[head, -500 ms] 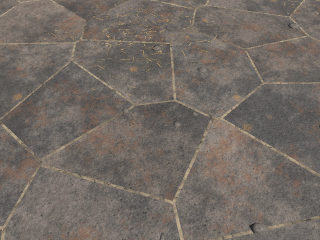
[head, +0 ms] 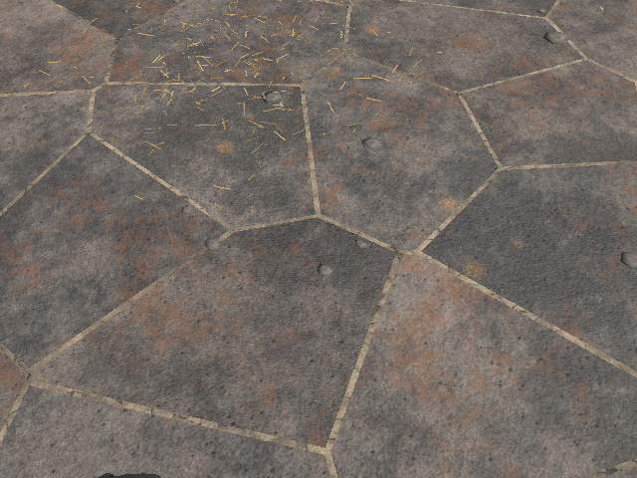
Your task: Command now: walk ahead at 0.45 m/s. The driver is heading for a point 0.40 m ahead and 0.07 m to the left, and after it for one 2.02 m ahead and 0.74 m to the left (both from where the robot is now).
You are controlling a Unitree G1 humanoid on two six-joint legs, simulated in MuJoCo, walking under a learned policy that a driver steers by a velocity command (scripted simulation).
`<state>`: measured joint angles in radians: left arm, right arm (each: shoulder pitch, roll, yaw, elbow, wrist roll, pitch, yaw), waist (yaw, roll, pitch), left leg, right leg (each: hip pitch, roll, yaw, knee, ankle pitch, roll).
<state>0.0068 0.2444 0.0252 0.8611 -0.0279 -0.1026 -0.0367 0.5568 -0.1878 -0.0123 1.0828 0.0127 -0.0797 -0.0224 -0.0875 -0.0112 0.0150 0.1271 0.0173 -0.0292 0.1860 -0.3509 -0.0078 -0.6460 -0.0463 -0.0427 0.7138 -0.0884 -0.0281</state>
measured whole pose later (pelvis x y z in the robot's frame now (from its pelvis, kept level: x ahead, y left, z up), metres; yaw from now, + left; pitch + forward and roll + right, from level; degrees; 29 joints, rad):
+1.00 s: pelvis +0.40 +0.00 +0.00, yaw +25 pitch +4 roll -2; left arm 0.10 0.29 0.06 0.83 0.00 -0.01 0.05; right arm 0.19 -0.29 -0.08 0.65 0.00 0.02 -0.04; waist -0.02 -0.01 0.03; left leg -0.41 -0.13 -0.15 0.47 -0.11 0.07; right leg -0.53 0.00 0.14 0.81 -0.30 0.08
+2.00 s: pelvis +0.42 +0.00 +0.00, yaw +35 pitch -1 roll +0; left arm 0.20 0.26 0.04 0.96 0.00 -0.01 0.03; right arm 0.24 -0.21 -0.03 0.76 -0.01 -0.01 -0.01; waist 0.02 0.00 0.03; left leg -0.19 -0.03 -0.04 0.52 -0.31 0.02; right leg -0.21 -0.05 0.03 0.50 -0.27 0.06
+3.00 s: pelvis +0.51 +0.01 +0.01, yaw +34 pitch +0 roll +1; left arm 0.45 0.19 0.03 1.10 0.00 -0.11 -0.01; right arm 0.23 -0.26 -0.06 0.96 0.03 -0.09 0.00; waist 0.04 0.03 -0.01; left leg -0.49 0.04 0.00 1.07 -0.26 0.07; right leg -0.07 0.02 -0.04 0.34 -0.28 -0.05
